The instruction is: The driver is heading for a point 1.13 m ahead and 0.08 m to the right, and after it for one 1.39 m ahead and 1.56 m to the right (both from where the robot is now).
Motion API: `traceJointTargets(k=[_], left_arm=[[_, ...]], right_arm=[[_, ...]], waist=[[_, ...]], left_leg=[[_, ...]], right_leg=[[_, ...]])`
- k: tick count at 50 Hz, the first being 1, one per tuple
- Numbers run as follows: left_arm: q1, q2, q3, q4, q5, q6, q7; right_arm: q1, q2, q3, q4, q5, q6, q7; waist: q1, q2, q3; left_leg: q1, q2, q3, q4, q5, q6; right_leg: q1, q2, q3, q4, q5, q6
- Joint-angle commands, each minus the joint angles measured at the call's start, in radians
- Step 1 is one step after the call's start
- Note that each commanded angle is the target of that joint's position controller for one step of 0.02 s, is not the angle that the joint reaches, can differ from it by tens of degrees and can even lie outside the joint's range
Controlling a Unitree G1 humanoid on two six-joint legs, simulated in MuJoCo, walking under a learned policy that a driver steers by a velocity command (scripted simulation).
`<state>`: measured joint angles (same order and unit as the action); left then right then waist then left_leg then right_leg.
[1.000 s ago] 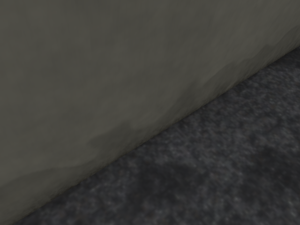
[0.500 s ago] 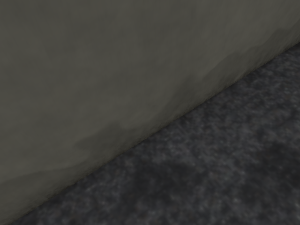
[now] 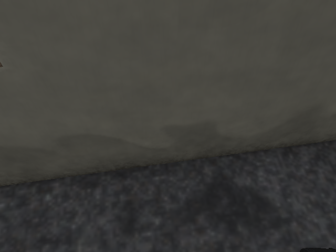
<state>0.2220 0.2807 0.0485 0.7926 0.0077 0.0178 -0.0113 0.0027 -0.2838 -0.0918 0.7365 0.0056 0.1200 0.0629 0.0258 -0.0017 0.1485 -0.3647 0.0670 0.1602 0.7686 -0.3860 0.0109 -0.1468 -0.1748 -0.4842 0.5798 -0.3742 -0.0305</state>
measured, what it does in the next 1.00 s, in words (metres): walks ahead, turning right: left foot, then right foot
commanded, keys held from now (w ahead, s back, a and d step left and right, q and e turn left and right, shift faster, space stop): w+q+shift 0.10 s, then w+shift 0.16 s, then w+e+shift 0.16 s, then e+shift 0.58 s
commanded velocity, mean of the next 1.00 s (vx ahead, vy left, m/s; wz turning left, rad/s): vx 0.34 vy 0.05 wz -0.19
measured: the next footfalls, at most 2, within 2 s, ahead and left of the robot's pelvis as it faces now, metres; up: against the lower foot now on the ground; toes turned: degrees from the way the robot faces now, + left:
left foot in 0.06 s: +0.05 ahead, +0.12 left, +0.00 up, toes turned +17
right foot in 0.76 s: +0.33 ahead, -0.07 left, +0.00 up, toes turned -5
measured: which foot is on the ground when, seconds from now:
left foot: up 0.00-0.04, down 0.06-0.76, up 0.78-1.00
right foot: down 0.00-0.06, up 0.08-0.74, down 0.76-1.00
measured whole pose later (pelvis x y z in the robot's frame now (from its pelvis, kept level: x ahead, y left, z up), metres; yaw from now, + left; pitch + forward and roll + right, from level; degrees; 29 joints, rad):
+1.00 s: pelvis +0.19 +0.00 +0.00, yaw -16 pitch +2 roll +2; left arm 0.15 0.33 0.09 0.86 0.01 0.01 0.00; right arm 0.06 -0.28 0.00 0.87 -0.03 -0.03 -0.05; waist 0.04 0.00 0.14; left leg -0.54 -0.01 -0.08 0.93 -0.36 -0.03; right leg -0.44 0.15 0.12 0.46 -0.03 -0.09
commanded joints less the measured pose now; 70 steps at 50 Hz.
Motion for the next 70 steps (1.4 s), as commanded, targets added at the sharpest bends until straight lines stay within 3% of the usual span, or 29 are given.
traceJointTargets(k=[1,3,4,5,6,7,8,10,14,15,16,18,21,28,36,38,39,40,42,45,53,55,59,60,61,62,64,66,70], left_arm=[[-0.013,0.176,0.054,-0.082,-0.018,0.008,-0.016],[-0.046,0.197,0.067,-0.097,-0.031,0.033,-0.024],[-0.054,0.179,0.064,-0.120,-0.028,0.037,-0.033],[-0.137,0.102,0.041,-0.239,0.009,0.028,-0.036],[-0.134,0.140,0.050,-0.212,0.046,0.030,-0.021],[0.017,0.157,0.061,-0.076,-0.014,0.048,0.049],[0.112,0.201,0.077,-0.018,-0.021,0.052,0.093],[0.126,0.221,0.090,0.039,-0.007,0.042,0.128],[0.250,0.148,0.069,0.118,-0.020,0.014,0.132],[0.005,0.055,0.024,-0.007,0.034,-0.002,0.036],[-0.217,0.041,0.013,-0.082,0.025,-0.009,-0.009],[-0.250,0.096,0.020,-0.101,-0.005,-0.020,-0.037],[-0.090,0.149,0.037,-0.009,0.001,-0.065,-0.031],[-0.122,0.075,0.026,0.003,0.012,-0.079,-0.064],[-0.009,0.090,0.022,0.006,0.017,-0.078,-0.055],[0.218,0.137,0.048,0.069,0.038,-0.102,-0.022],[0.196,0.337,0.098,0.072,0.049,-0.093,-0.007],[0.198,0.361,0.119,0.061,0.012,-0.076,-0.001],[0.016,0.255,0.096,0.023,-0.019,-0.058,0.017],[-0.092,0.146,0.056,0.000,-0.014,-0.046,0.011],[-0.099,0.235,0.076,0.006,0.013,0.032,0.015],[-0.103,0.206,0.068,0.000,0.032,0.034,0.012],[-0.093,0.214,0.059,0.036,0.009,0.041,0.032],[-0.223,0.224,0.050,-0.030,0.026,0.058,-0.036],[-0.184,0.122,0.026,-0.042,0.030,0.054,-0.061],[-0.174,0.134,0.023,-0.043,0.060,0.044,-0.063],[-0.139,0.222,0.041,-0.004,0.076,0.039,-0.086],[-0.065,0.192,0.032,0.046,0.096,0.040,-0.108],[-0.114,0.111,-0.012,0.048,0.097,0.051,-0.111]], right_arm=[[0.000,-0.081,-0.021,-0.086,-0.001,-0.012,-0.011],[0.150,-0.104,-0.038,-0.063,-0.012,-0.034,-0.028],[0.252,-0.202,-0.066,-0.031,-0.029,-0.055,-0.053],[0.239,-0.375,-0.104,-0.021,-0.016,-0.044,-0.059],[0.249,-0.348,-0.105,-0.041,-0.007,-0.056,-0.056],[0.068,-0.261,-0.063,-0.118,-0.032,-0.052,-0.021],[-0.084,-0.198,-0.038,-0.149,-0.073,-0.043,0.002],[-0.088,-0.098,0.002,-0.154,-0.110,-0.036,0.016],[-0.015,-0.141,0.016,-0.127,-0.090,-0.041,0.036],[0.065,-0.124,0.021,-0.081,-0.019,-0.097,-0.028],[0.161,-0.197,0.011,-0.051,-0.006,-0.114,-0.055],[0.273,-0.234,-0.005,-0.013,-0.059,-0.141,-0.096],[0.247,-0.177,0.011,0.014,-0.074,-0.186,-0.114],[0.188,-0.096,0.048,0.103,-0.031,-0.254,-0.061],[0.167,-0.152,0.018,0.132,-0.007,-0.225,-0.065],[0.177,-0.145,0.019,0.135,0.006,-0.199,-0.065],[0.209,-0.038,0.045,0.071,0.001,-0.211,-0.061],[0.180,-0.084,0.051,0.077,-0.025,-0.214,-0.068],[0.175,-0.086,0.061,0.102,-0.029,-0.220,-0.083],[0.174,-0.091,0.066,0.123,-0.049,-0.177,-0.104],[0.162,-0.117,0.058,0.126,-0.023,-0.151,-0.122],[0.126,-0.093,0.063,0.136,0.002,-0.157,-0.126],[0.183,-0.100,0.064,0.138,0.005,-0.167,-0.117],[0.395,-0.204,0.025,0.231,0.011,-0.165,-0.172],[0.380,-0.326,-0.016,0.229,-0.014,-0.166,-0.192],[0.318,-0.381,-0.034,0.211,-0.048,-0.152,-0.211],[0.270,-0.296,-0.032,0.246,-0.028,-0.146,-0.211],[0.243,-0.246,-0.025,0.251,0.000,-0.150,-0.173],[0.312,-0.226,-0.026,0.293,-0.018,-0.144,-0.123]], waist=[[-0.008,-0.164,-0.195],[-0.111,-0.091,-0.249],[-0.167,0.113,-0.223],[-0.108,0.300,-0.183],[-0.122,0.110,-0.215],[-0.088,0.186,-0.183],[0.001,0.211,-0.110],[-0.010,0.203,-0.101],[0.058,0.106,-0.203],[0.015,-0.061,-0.215],[-0.100,0.061,-0.143],[-0.131,0.004,-0.155],[-0.076,-0.075,-0.238],[-0.035,0.031,-0.012],[0.016,0.129,-0.202],[0.114,0.042,-0.285],[0.022,-0.254,-0.300],[0.072,-0.155,-0.477],[-0.014,0.006,-0.325],[-0.047,-0.048,-0.286],[-0.001,-0.178,-0.278],[0.046,-0.132,-0.179],[0.021,-0.132,-0.231],[-0.095,-0.176,-0.261],[-0.072,0.105,-0.220],[-0.058,0.183,-0.167],[-0.018,0.105,-0.107],[0.006,0.098,-0.122],[-0.036,0.188,-0.063]], left_leg=[[-0.019,-0.001,0.031,-0.072,-0.058,0.030],[0.207,-0.015,-0.030,-0.251,0.056,0.073],[0.338,0.068,-0.257,-0.420,0.298,0.120],[0.375,0.245,-0.675,-0.471,0.486,0.259],[0.416,0.304,-0.654,-0.478,0.446,0.294],[0.276,0.150,-0.406,-0.481,0.281,0.350],[0.116,0.078,-0.322,-0.435,0.195,0.291],[0.061,-0.013,-0.261,-0.437,0.271,0.239],[0.031,-0.019,-0.290,-0.347,0.288,0.175],[0.085,0.134,-0.489,-0.522,-0.301,0.157],[0.148,0.275,-0.694,-0.644,-0.448,0.183],[0.516,0.366,-0.789,-0.639,-0.339,0.211],[0.679,0.314,-0.557,-0.595,-0.137,0.181],[0.252,0.125,-0.024,-0.661,0.435,0.113],[0.405,0.143,0.083,-0.232,1.046,0.081],[0.245,0.085,0.089,0.216,0.757,0.020],[-0.260,-0.099,0.099,0.544,-0.115,-0.060],[-0.320,-0.146,-0.163,0.694,-0.211,-0.045],[-0.259,-0.042,-0.237,0.551,-0.013,-0.042],[-0.134,-0.065,-0.197,0.325,0.042,-0.040],[-0.021,-0.090,-0.196,0.000,0.048,-0.053],[-0.055,-0.111,-0.203,-0.062,0.072,-0.035],[0.019,-0.082,-0.244,-0.159,0.041,0.008],[0.284,-0.015,-0.275,-0.384,0.085,0.037],[0.373,0.230,-0.581,-0.589,-0.180,0.078],[0.298,0.467,-0.853,-0.696,-0.299,0.139],[0.169,0.390,-0.692,-0.646,-0.157,0.145],[0.179,0.243,-0.494,-0.550,-0.024,0.067],[0.114,0.139,-0.452,-0.553,-0.068,0.058]], right_leg=[[0.197,-0.292,0.192,-0.086,0.704,-0.076],[0.073,-0.255,0.148,0.145,0.669,-0.016],[-0.143,-0.157,0.147,0.401,0.279,0.043],[-0.490,0.052,0.254,0.556,-0.351,0.135],[-0.542,0.039,0.425,0.651,-0.329,0.140],[-0.428,0.063,0.398,0.600,-0.239,0.086],[-0.332,0.036,0.421,0.486,-0.141,0.057],[-0.203,0.085,0.338,0.271,-0.108,0.028],[0.059,0.104,0.364,-0.036,0.069,-0.021],[-0.095,0.191,0.214,0.146,0.103,0.004],[-0.338,0.098,0.389,0.223,0.042,-0.011],[-0.720,0.060,0.566,0.356,0.090,-0.034],[-0.820,0.111,0.693,0.536,0.156,-0.043],[-0.597,0.067,0.503,0.408,0.340,0.017],[-0.289,0.210,0.340,-0.010,0.219,-0.092],[-0.009,0.236,0.402,-0.187,0.378,-0.139],[0.314,-0.044,0.819,-0.078,0.904,-0.295],[0.397,-0.116,1.056,-0.163,0.992,-0.384],[0.139,-0.071,0.891,-0.215,0.803,-0.300],[-0.060,0.048,0.802,-0.229,0.684,-0.167],[-0.194,0.113,0.956,-0.331,-0.090,-0.104],[-0.169,0.058,1.010,-0.330,0.058,-0.071],[-0.089,0.048,1.057,-0.307,0.051,-0.074],[-0.284,0.211,0.915,-0.195,-0.026,-0.089],[-0.476,0.360,0.713,0.091,-0.032,-0.027],[-0.625,0.344,0.719,0.305,-0.038,0.019],[-0.571,0.267,0.776,0.484,0.122,0.020],[-0.529,0.287,0.749,0.567,0.185,0.030],[-0.465,0.226,0.569,0.398,0.189,0.063]])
